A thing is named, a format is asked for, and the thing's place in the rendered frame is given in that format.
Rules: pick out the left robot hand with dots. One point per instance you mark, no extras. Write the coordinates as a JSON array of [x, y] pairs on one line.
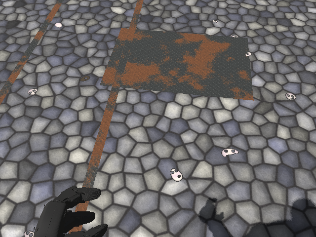
[[55, 219]]

